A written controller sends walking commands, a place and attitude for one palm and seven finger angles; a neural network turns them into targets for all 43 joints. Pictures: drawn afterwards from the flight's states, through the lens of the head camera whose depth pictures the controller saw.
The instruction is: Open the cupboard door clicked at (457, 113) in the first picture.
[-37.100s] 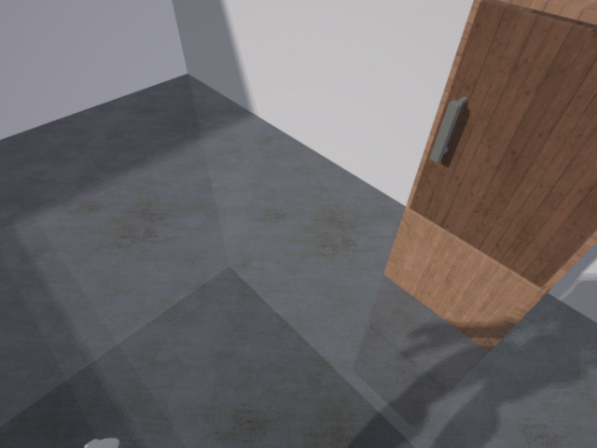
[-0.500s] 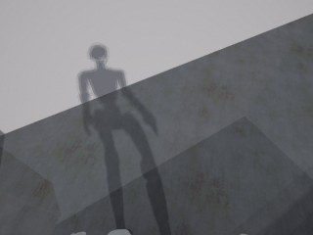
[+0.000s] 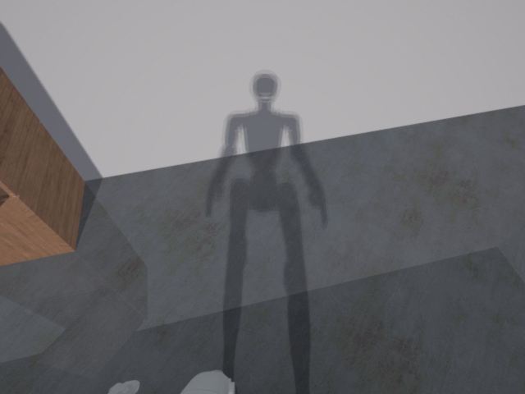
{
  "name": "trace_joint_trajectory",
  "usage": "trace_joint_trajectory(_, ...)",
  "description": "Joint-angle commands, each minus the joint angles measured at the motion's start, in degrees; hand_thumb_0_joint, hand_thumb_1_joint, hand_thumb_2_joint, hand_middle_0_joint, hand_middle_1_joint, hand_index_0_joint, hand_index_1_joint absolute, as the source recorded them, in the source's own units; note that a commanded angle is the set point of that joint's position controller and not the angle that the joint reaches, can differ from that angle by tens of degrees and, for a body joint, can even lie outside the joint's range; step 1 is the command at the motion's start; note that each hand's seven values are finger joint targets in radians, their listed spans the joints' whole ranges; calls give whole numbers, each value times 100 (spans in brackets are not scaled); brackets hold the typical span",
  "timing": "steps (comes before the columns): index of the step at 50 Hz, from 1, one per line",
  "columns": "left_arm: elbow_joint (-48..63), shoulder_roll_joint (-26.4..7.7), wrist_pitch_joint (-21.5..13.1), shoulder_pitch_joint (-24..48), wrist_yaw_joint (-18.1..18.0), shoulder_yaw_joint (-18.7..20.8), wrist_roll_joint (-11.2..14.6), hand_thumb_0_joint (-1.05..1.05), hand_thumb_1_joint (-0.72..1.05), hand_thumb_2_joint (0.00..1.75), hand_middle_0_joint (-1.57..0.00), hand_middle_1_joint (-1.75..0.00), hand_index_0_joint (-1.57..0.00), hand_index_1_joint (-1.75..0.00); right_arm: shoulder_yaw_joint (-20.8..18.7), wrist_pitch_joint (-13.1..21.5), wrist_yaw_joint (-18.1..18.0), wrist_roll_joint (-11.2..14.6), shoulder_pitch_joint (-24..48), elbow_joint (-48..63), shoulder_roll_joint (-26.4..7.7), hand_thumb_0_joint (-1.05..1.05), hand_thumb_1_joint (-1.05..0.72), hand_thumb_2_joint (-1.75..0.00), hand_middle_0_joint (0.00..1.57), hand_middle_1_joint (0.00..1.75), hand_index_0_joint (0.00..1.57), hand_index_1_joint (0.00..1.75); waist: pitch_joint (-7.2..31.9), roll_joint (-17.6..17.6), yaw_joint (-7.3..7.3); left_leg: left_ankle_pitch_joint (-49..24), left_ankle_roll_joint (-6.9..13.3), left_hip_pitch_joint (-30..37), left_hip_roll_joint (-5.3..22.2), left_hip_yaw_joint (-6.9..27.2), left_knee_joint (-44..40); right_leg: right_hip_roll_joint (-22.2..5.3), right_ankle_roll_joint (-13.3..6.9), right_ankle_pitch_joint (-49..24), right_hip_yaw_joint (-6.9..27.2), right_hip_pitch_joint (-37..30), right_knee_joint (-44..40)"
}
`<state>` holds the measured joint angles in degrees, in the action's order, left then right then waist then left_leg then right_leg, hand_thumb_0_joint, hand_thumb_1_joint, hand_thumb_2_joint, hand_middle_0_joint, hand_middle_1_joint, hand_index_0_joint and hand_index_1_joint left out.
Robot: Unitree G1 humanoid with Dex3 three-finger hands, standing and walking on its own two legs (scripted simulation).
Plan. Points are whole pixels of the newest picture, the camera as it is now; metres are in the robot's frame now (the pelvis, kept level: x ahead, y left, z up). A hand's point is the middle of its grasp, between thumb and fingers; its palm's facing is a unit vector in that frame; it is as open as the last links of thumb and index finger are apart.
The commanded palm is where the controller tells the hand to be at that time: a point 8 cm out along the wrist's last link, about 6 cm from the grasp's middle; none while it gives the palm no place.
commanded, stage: turn to face it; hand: left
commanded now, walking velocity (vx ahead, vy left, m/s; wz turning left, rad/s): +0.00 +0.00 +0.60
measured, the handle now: out of the picture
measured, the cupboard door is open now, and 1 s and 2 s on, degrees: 42 42 42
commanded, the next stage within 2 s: take the last steps up to it in 1.52 s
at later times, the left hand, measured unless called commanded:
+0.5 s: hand out of the picture +0.04 +0.22 -0.16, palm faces +0.31 -0.90 -0.31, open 7.4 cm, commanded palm none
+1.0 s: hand out of the picture -0.05 +0.21 -0.17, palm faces +0.60 -0.76 -0.25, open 7.4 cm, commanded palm none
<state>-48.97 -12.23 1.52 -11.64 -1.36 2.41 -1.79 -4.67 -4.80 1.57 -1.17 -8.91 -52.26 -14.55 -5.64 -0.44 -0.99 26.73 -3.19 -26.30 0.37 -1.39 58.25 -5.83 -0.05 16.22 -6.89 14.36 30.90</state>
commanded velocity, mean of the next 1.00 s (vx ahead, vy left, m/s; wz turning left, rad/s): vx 0.00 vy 0.00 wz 0.60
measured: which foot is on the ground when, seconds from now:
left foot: up 0.00-0.14, down 0.16-0.46, up 0.48-0.76, down 0.78-1.00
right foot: down 0.00-0.14, up 0.16-0.44, down 0.46-0.78, up 0.80-1.00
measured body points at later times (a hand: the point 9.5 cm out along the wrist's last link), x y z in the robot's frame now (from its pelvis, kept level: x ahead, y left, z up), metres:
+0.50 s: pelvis +0.00 -0.03 -0.01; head +0.06 -0.02 +0.43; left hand +0.03 +0.26 -0.13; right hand +0.16 -0.25 -0.16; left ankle -0.03 +0.12 -0.72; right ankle +0.05 -0.14 -0.74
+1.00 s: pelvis +0.01 -0.02 +0.00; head +0.04 +0.03 +0.44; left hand -0.08 +0.25 -0.15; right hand +0.23 -0.17 -0.13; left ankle -0.04 +0.09 -0.74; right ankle +0.09 -0.15 -0.68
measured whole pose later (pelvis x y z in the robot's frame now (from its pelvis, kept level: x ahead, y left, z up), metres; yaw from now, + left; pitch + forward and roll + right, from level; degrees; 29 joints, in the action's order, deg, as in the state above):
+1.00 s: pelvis +0.01 -0.02 +0.00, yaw +36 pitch +1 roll -1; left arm -50.7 -15.5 3.8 -9.2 -0.8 3.9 -0.9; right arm -2.1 -1.7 -0.1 -1.7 -9.7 -51.6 -12.0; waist -5.7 -1.9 -0.1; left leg 13.4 0.7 -17.0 -0.5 3.0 29.9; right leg -4.1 5.0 26.4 -1.4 26.1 56.1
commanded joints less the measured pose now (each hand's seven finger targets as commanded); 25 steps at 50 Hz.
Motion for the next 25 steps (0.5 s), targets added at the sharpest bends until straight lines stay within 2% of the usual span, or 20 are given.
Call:
trace_joint_trajectory(1,238,-1251,-182,-358,-37,350,-4,0,90,90,-20,-30,-20,-30,8,223,44,73,477,592,-150,0,-90,-90,20,30,20,30,717,-1072,359,149,-16,141,-19,-345,-1253,-1402,-712,-2719,760,-1017,-847)
trace_joint_trajectory(3,169,-1325,-174,-405,-20,377,13,0,90,90,-20,-30,-20,-30,26,252,17,85,336,580,-191,0,-90,-90,20,30,20,30,844,-1157,306,-117,14,451,-57,-454,-1912,-1435,-627,-2965,641,-1114,-576)
trace_joint_trajectory(5,151,-1268,-141,-276,7,394,62,0,90,90,-20,-30,-20,-30,2,290,7,76,22,491,-327,0,-90,-90,20,30,20,30,926,-976,110,-1019,108,1260,-19,-372,-3008,-1313,-275,-2430,296,-690,-50)
trace_joint_trajectory(6,232,-1138,-102,-233,28,387,115,0,90,90,-20,-30,-20,-30,-67,339,-3,55,-286,437,-636,0,-90,-90,20,30,20,30,1093,-212,-81,-1870,283,2088,370,116,-3562,-1155,26,-1710,-14,11,665)
trace_joint_trajectory(7,447,-737,-57,-183,70,317,146,0,90,90,-20,-30,-20,-30,-234,367,-41,-12,-584,430,-1299,0,-90,-90,20,30,20,30,1126,1601,-250,-3765,1047,2809,1962,2242,-3775,-327,521,1141,-323,1633,1962)
trace_joint_trajectory(8,663,-726,-11,258,51,232,81,0,90,90,-20,-30,-20,-30,-289,321,-103,-27,-976,321,-1585,0,-90,-90,20,30,20,30,1101,1506,-466,-4303,1706,2624,2525,2731,-3795,-113,498,2175,253,2061,2883)
trace_joint_trajectory(9,666,-766,15,459,27,265,60,0,90,90,-20,-30,-20,-30,-259,353,-157,-47,-951,311,-1449,0,-90,-90,20,30,20,30,1020,1083,-425,-3702,1704,2335,2196,2550,-3742,-77,456,1864,509,2094,3250)
trace_joint_trajectory(10,553,-728,15,544,17,269,66,0,90,90,-20,-30,-20,-30,-216,381,-224,-45,-670,355,-1290,0,-90,-90,20,30,20,30,849,1421,-287,-3689,1539,2063,1856,2276,-3711,-99,475,1495,669,2165,3376)
trace_joint_trajectory(11,462,-770,26,465,38,277,79,0,90,90,-20,-30,-20,-30,-163,391,-253,-39,-384,405,-1113,0,-90,-90,20,30,20,30,726,1427,-174,-3771,1394,1835,1637,1985,-3719,-93,484,1213,737,2036,3391)
trace_joint_trajectory(12,373,-740,36,372,63,274,87,0,90,90,-20,-30,-20,-30,-129,403,-266,-37,-233,425,-1021,0,-90,-90,20,30,20,30,710,1228,-56,-4009,1262,1821,1414,1692,-3655,-31,493,1007,713,1881,3239)
trace_joint_trajectory(13,338,-704,34,288,77,266,102,0,90,90,-20,-30,-20,-30,-119,415,-274,-35,-225,424,-1002,0,-90,-90,20,30,20,30,839,1096,-26,-4256,1214,1976,1297,1561,-3557,49,496,972,660,1741,2985)
trace_joint_trajectory(15,357,-657,11,368,82,239,124,0,90,90,-20,-30,-20,-30,-143,414,-278,-37,-314,400,-1046,0,-90,-90,20,30,20,30,959,929,-71,-4464,1204,2078,1232,1526,-3450,182,486,1039,603,1445,2404)
trace_joint_trajectory(17,378,-637,17,369,75,232,138,0,90,90,-20,-30,-20,-30,-170,376,-256,-50,-255,405,-1075,0,-90,-90,20,30,20,30,971,1021,-65,-4040,1177,1786,1161,1654,-3462,327,450,1024,525,957,1774)
trace_joint_trajectory(18,355,-636,15,242,70,233,145,0,90,90,-20,-30,-20,-30,-181,348,-246,-50,-126,434,-1101,0,-90,-90,20,30,20,30,938,1146,4,-3711,1156,1521,1138,1748,-3471,401,424,936,492,638,1423)
trace_joint_trajectory(20,250,-707,-23,-184,67,260,136,0,90,90,-20,-30,-20,-30,-197,300,-226,-21,175,521,-1083,0,-90,-90,20,30,20,30,822,1033,235,-2988,972,820,917,1777,-3275,556,385,279,389,-268,419)
trace_joint_trajectory(21,206,-830,-61,-461,45,307,134,0,90,90,-20,-30,-20,-30,-191,278,-208,14,287,588,-981,0,-90,-90,20,30,20,30,806,702,384,-2236,765,275,677,1709,-2976,413,341,-121,492,-946,-424)
trace_joint_trajectory(22,196,-1282,-124,-687,-11,414,44,0,90,90,-20,-30,-20,-30,-152,271,-161,64,268,691,-627,0,-90,-90,20,30,20,30,823,-687,511,-787,373,-654,1,1100,-1902,-772,10,254,1829,-1562,-1466)
trace_joint_trajectory(23,253,-1658,-125,-587,-25,448,-7,0,90,90,-20,-30,-20,-30,-133,273,-118,53,318,822,-485,0,-90,-90,20,30,20,30,654,-1871,517,820,94,-839,-453,311,-374,-2134,-685,192,2989,-998,-1937)
trace_joint_trajectory(24,343,-1452,-152,-369,-45,385,34,0,90,90,-20,-30,-20,-30,-169,232,-88,-4,228,738,-676,0,-90,-90,20,30,20,30,570,-1467,369,632,167,-694,-106,590,626,-2114,-941,342,2763,-413,-1848)
trace_joint_trajectory(25,417,-1228,-129,-44,-80,373,42,0,90,90,-20,-30,-20,-30,-199,186,-76,8,192,657,-580,0,-90,-90,20,30,20,30,587,-1414,183,365,140,-690,0,529,1061,-1825,-866,-48,2364,-350,-1682)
